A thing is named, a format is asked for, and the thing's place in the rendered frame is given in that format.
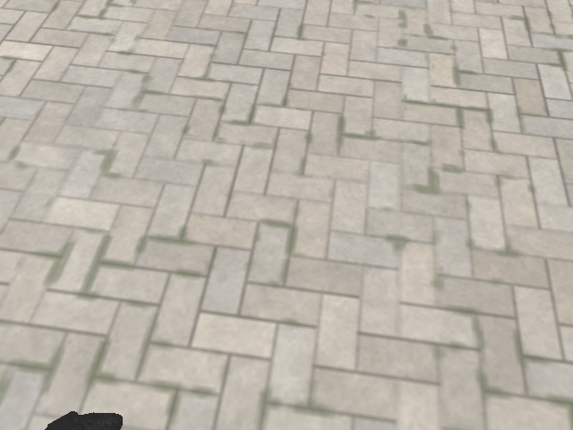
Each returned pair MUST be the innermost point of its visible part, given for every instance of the left robot hand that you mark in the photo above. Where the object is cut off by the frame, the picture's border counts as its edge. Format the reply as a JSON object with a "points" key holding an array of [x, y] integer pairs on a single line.
{"points": [[91, 421]]}

